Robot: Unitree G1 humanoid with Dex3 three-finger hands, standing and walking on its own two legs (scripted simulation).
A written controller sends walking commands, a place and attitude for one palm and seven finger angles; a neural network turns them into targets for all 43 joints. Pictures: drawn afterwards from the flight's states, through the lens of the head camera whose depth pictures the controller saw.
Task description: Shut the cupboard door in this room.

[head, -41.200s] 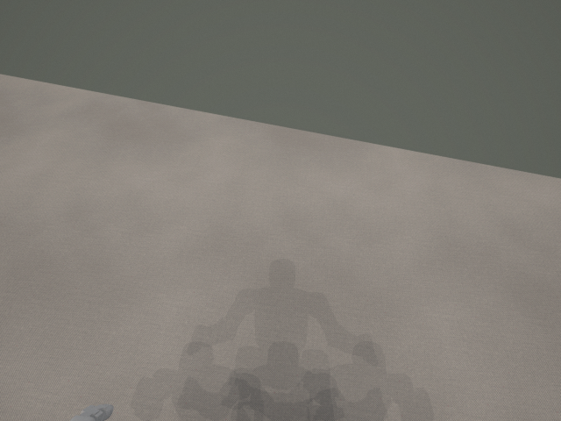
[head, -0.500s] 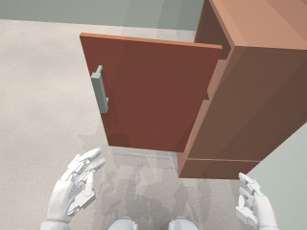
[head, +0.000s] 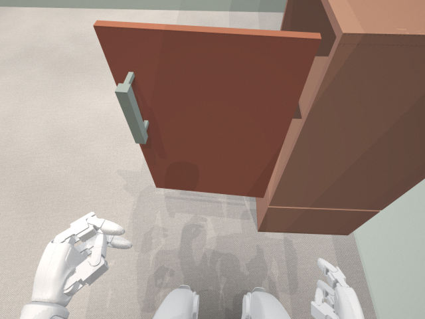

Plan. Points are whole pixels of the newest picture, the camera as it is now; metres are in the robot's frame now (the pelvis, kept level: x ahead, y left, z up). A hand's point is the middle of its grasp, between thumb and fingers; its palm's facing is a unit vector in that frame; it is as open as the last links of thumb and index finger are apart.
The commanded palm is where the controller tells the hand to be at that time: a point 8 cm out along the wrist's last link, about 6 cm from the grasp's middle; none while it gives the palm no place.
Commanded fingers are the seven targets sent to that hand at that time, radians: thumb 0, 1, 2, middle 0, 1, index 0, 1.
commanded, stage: raise the hand and make a fist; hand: left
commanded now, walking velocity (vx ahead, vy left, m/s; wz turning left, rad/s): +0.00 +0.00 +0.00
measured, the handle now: (136, 109) +0.52 +0.21 +0.06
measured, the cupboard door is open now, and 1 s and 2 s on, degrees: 86 86 86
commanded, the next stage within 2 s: bring the fist close to the handle in 1.06 s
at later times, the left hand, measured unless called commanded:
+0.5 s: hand (93, 251) +0.22 +0.20 +0.06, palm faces -0.03 -1.00 -0.04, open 3.1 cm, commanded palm +0.20 +0.26 +0.06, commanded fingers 0.00 0.90 0.90 -1.30 -1.50 -1.30 -1.50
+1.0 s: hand (93, 239) +0.24 +0.21 +0.06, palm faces -0.03 -1.00 -0.05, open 3.1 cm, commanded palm +0.21 +0.26 +0.06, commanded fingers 0.00 0.90 0.90 -1.30 -1.50 -1.30 -1.50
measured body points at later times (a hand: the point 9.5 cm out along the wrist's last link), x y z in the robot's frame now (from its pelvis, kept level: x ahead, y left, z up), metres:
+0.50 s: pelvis +0.01 +0.02 +0.01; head +0.07 +0.03 +0.46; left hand +0.21 +0.26 +0.06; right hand +0.21 -0.20 -0.05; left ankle +0.02 +0.10 -0.63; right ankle +0.04 -0.08 -0.63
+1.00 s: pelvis +0.01 +0.02 +0.02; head +0.08 +0.03 +0.46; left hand +0.23 +0.26 +0.07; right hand +0.19 -0.22 -0.06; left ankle +0.02 +0.10 -0.63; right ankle +0.04 -0.08 -0.63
